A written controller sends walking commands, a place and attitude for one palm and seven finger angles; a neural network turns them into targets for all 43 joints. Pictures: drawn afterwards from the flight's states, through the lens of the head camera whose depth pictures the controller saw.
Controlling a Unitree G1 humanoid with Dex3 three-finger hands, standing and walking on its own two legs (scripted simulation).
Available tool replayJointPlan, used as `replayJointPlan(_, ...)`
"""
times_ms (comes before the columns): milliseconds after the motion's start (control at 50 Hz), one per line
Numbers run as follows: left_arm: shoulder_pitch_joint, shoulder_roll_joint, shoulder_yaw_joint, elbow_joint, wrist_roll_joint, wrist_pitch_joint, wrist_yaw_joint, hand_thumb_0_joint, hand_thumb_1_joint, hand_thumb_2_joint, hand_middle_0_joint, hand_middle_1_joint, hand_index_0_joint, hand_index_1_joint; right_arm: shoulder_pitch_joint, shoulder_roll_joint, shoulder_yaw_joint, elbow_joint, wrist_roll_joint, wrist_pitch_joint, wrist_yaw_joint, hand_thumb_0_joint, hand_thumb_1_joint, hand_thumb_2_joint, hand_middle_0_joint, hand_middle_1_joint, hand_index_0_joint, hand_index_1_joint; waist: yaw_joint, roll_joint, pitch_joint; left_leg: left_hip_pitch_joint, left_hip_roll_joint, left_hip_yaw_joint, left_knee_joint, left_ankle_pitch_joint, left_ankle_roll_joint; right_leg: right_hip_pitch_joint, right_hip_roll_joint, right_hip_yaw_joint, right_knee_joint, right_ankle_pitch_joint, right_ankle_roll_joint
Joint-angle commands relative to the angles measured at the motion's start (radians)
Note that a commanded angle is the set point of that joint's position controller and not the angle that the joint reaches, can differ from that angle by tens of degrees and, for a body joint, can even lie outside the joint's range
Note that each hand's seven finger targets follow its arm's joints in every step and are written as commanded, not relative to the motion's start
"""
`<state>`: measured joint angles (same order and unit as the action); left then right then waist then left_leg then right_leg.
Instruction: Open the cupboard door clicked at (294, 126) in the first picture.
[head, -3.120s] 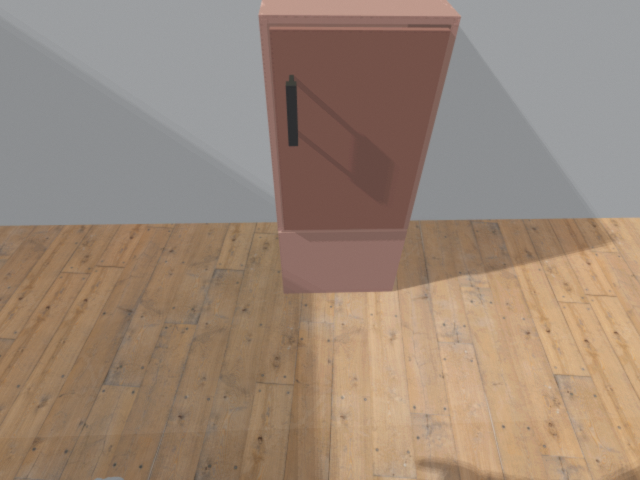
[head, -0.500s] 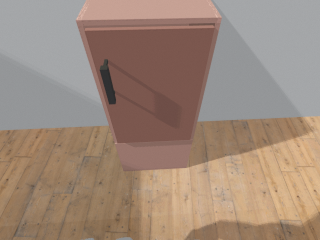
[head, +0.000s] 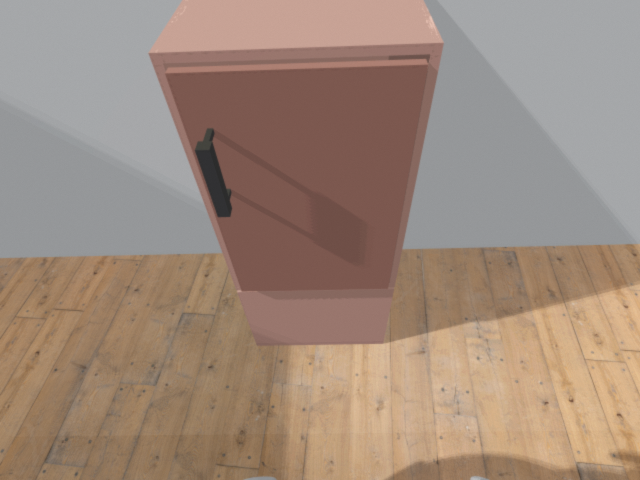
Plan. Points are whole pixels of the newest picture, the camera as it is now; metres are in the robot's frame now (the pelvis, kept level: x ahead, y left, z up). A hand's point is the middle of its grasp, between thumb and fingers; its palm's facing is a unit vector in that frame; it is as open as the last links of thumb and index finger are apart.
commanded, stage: come to a stop and stand still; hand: left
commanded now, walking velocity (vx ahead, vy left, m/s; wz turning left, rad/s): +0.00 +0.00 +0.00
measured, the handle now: (217, 174) +0.57 +0.24 +0.04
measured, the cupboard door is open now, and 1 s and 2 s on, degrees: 0 0 0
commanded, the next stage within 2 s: look again from close up in 0.72 s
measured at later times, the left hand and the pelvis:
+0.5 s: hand out of the picture -0.06 +0.16 -0.16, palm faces +0.09 -0.98 -0.18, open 7.4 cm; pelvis -0.06 -0.02 +0.01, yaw +1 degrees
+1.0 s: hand out of the picture -0.08 +0.17 -0.17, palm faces +0.06 -0.98 -0.18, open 7.4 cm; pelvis -0.06 +0.01 +0.00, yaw +1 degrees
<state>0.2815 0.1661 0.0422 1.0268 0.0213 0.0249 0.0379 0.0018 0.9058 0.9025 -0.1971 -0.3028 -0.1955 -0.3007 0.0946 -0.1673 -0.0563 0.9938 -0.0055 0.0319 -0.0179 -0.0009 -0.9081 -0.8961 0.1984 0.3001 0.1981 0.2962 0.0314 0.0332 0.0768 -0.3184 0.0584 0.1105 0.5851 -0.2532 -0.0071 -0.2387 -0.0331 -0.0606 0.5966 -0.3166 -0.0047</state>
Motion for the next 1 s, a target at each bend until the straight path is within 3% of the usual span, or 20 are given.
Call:
replayJointPlan(0,0.029,0.154,0.02,-0.046,0.011,-0.028,0.006,0.0,0.9,0.9,-0.2,-0.3,-0.2,-0.3,0.014,-0.052,-0.018,-0.048,-0.004,0.019,-0.003,0.0,-0.9,-0.9,0.2,0.3,0.2,0.3,-0.018,-0.274,-0.033,-0.025,-0.021,-0.114,0.276,-0.259,0.005,-0.084,-0.293,0.292,-0.311,0.406,-0.182)
replayJointPlan(60,-0.014,0.138,0.015,-0.05,0.008,-0.031,0.005,0.0,0.9,0.9,-0.2,-0.3,-0.2,-0.3,0.078,-0.043,-0.012,0.005,0.001,0.011,0.0,0.0,-0.9,-0.9,0.2,0.3,0.2,0.3,-0.039,-0.166,-0.043,-0.019,-0.018,-0.102,0.311,-0.202,0.0,-0.046,-0.23,0.192,-0.283,0.403,-0.174)
replayJointPlan(140,0.039,0.144,0.018,-0.022,0.004,-0.032,0.002,0.0,0.9,0.9,-0.2,-0.3,-0.2,-0.3,0.098,-0.035,0.001,0.026,-0.001,-0.004,-0.005,0.0,-0.9,-0.9,0.2,0.3,0.2,0.3,-0.009,-0.161,-0.059,0.017,-0.018,-0.084,0.093,-0.176,-0.005,0.034,-0.213,0.214,-0.281,0.335,-0.173)
replayJointPlan(180,0.017,0.135,0.018,-0.013,-0.003,-0.03,0.003,0.0,0.9,0.9,-0.2,-0.3,-0.2,-0.3,0.165,-0.027,0.01,0.057,-0.003,-0.013,-0.01,0.0,-0.9,-0.9,0.2,0.3,0.2,0.3,-0.03,-0.149,-0.06,0.115,-0.009,-0.085,-0.085,-0.069,0.0,-0.001,-0.19,0.2,-0.276,0.224,-0.133)
replayJointPlan(200,0.002,0.124,0.014,-0.004,-0.009,-0.029,0.002,0.0,0.9,0.9,-0.2,-0.3,-0.2,-0.3,0.202,-0.029,0.015,0.081,-0.003,-0.02,-0.014,0.0,-0.9,-0.9,0.2,0.3,0.2,0.3,-0.043,-0.108,-0.053,0.181,0.0,-0.105,-0.181,0.015,0.009,-0.042,-0.163,0.181,-0.265,0.156,-0.099)
replayJointPlan(220,0.008,0.1,0.008,-0.002,-0.015,-0.027,-0.002,0.0,0.9,0.9,-0.2,-0.3,-0.2,-0.3,0.212,-0.048,0.019,0.091,-0.008,-0.03,-0.016,0.0,-0.9,-0.9,0.2,0.3,0.2,0.3,-0.029,-0.016,-0.044,0.191,0.045,-0.167,-0.224,0.095,0.03,-0.058,-0.104,0.144,-0.252,0.11,-0.058)
replayJointPlan(240,0.013,0.085,0.005,0.0,-0.016,-0.028,-0.004,0.0,0.9,0.9,-0.2,-0.3,-0.2,-0.3,0.198,-0.072,0.022,0.088,-0.011,-0.036,-0.019,0.0,-0.9,-0.9,0.2,0.3,0.2,0.3,-0.012,0.025,-0.038,0.136,0.09,-0.201,-0.248,0.105,0.045,-0.016,-0.067,0.115,-0.257,0.104,-0.03)
replayJointPlan(260,0.015,0.088,0.007,0.007,-0.014,-0.026,-0.007,0.0,0.9,0.9,-0.2,-0.3,-0.2,-0.3,0.185,-0.083,0.022,0.092,-0.011,-0.038,-0.021,0.0,-0.9,-0.9,0.2,0.3,0.2,0.3,-0.001,0.019,-0.04,0.076,0.095,-0.206,-0.249,0.052,0.044,0.037,-0.056,0.099,-0.259,0.104,-0.016)
replayJointPlan(300,0.007,0.099,0.006,0.031,-0.015,-0.02,-0.008,0.0,0.9,0.9,-0.2,-0.3,-0.2,-0.3,0.186,-0.07,0.028,0.104,-0.012,-0.039,-0.018,0.0,-0.9,-0.9,0.2,0.3,0.2,0.3,0.002,0.081,-0.025,0.007,0.073,-0.197,-0.311,-0.072,0.034,0.102,-0.056,0.086,-0.247,0.081,-0.014)
replayJointPlan(460,0.045,0.084,0.003,0.061,-0.008,-0.018,-0.008,0.0,0.9,0.9,-0.2,-0.3,-0.2,-0.3,0.302,-0.041,0.03,0.125,-0.017,-0.023,-0.016,0.0,-0.9,-0.9,0.2,0.3,0.2,0.3,-0.017,-0.056,0.057,-0.022,0.021,-0.157,-0.3,-0.197,0.033,0.004,-0.067,0.126,-0.34,-0.144,-0.008)
replayJointPlan(780,0.125,0.032,-0.001,0.083,-0.005,-0.029,-0.003,0.0,0.9,0.9,-0.2,-0.3,-0.2,-0.3,0.377,-0.003,0.035,0.126,-0.015,-0.034,-0.021,0.0,-0.9,-0.9,0.2,0.3,0.2,0.3,-0.026,-0.036,0.042,-0.035,0.019,-0.161,-0.268,-0.181,0.042,-0.046,-0.062,0.133,-0.305,-0.11,-0.014)
replayJointPlan(800,0.201,0.065,-0.024,0.096,0.005,-0.045,0.035,0.0,0.9,0.9,-0.2,-0.3,-0.2,-0.3,0.207,-0.057,0.033,0.052,-0.014,-0.041,0.0,0.0,-0.9,-0.9,0.2,0.3,0.2,0.3,0.032,0.012,0.098,-0.058,0.012,-0.047,-0.053,-0.121,-0.01,-0.06,-0.105,0.14,-0.273,0.001,-0.011)
replayJointPlan(820,0.141,0.117,-0.013,0.053,0.003,-0.052,0.024,0.0,0.9,0.9,-0.2,-0.3,-0.2,-0.3,0.279,0.006,0.036,0.022,-0.014,-0.027,0.003,0.0,-0.9,-0.9,0.2,0.3,0.2,0.3,-0.042,-0.042,-0.034,0.014,-0.051,-0.074,0.043,-0.168,0.0,-0.135,-0.18,0.276,-0.361,-0.285,-0.064)
replayJointPlan(840,0.088,0.138,-0.002,0.019,0.005,-0.055,0.022,0.0,0.9,0.9,-0.2,-0.3,-0.2,-0.3,0.359,0.007,0.034,0.032,-0.013,-0.029,0.006,0.0,-0.9,-0.9,0.2,0.3,0.2,0.3,-0.079,-0.062,-0.094,0.094,-0.042,-0.064,0.063,-0.136,0.011,-0.196,-0.201,0.27,-0.37,-0.349,-0.094)
replayJointPlan(860,0.048,0.139,0.007,0.002,0.006,-0.054,0.02,0.0,0.9,0.9,-0.2,-0.3,-0.2,-0.3,0.416,0.01,0.035,0.031,-0.017,-0.03,0.01,0.0,-0.9,-0.9,0.2,0.3,0.2,0.3,-0.102,-0.058,-0.104,0.138,-0.043,-0.059,0.027,-0.115,0.021,-0.229,-0.179,0.203,-0.322,-0.323,-0.092)
replayJointPlan(880,0.046,0.103,0.004,0.002,0.003,-0.054,0.018,0.0,0.9,0.9,-0.2,-0.3,-0.2,-0.3,0.435,0.018,0.039,0.034,-0.018,-0.039,0.009,0.0,-0.9,-0.9,0.2,0.3,0.2,0.3,-0.1,-0.044,-0.087,0.139,-0.036,-0.083,-0.057,-0.093,0.024,-0.24,-0.147,0.167,-0.267,-0.273,-0.085)
replayJointPlan(920,0.077,0.049,-0.008,0.008,-0.001,-0.045,0.008,0.0,0.9,0.9,-0.2,-0.3,-0.2,-0.3,0.394,-0.016,0.036,0.01,-0.023,-0.049,0.002,0.0,-0.9,-0.9,0.2,0.3,0.2,0.3,-0.066,0.076,0.012,-0.03,0.04,-0.2,-0.226,-0.225,0.049,-0.183,-0.054,0.092,-0.169,-0.206,-0.05)
replayJointPlan(940,0.094,0.035,-0.013,0.012,0.001,-0.04,0.004,0.0,0.9,0.9,-0.2,-0.3,-0.2,-0.3,0.357,-0.038,0.035,-0.003,-0.023,-0.052,-0.001,0.0,-0.9,-0.9,0.2,0.3,0.2,0.3,-0.046,0.13,0.052,-0.136,0.074,-0.261,-0.318,-0.312,0.064,-0.103,-0.023,0.047,-0.1,-0.097,-0.037)
replayJointPlan(960,0.114,0.027,-0.015,0.018,0.005,-0.042,0.0,0.0,0.9,0.9,-0.2,-0.3,-0.2,-0.3,0.321,-0.049,0.034,-0.019,-0.022,-0.057,-0.002,0.0,-0.9,-0.9,0.2,0.3,0.2,0.3,-0.021,0.131,0.063,-0.196,0.093,-0.288,-0.36,-0.33,0.076,-0.03,-0.008,0.019,-0.051,-0.002,-0.033)
replayJointPlan(980,0.129,0.017,-0.019,0.026,0.006,-0.045,-0.004,0.0,0.9,0.9,-0.2,-0.3,-0.2,-0.3,0.291,-0.054,0.035,-0.028,-0.017,-0.061,-0.005,0.0,-0.9,-0.9,0.2,0.3,0.2,0.3,-0.006,0.072,0.064,-0.211,0.085,-0.276,-0.357,-0.304,0.078,0.017,-0.015,0.023,-0.063,0.057,-0.03)
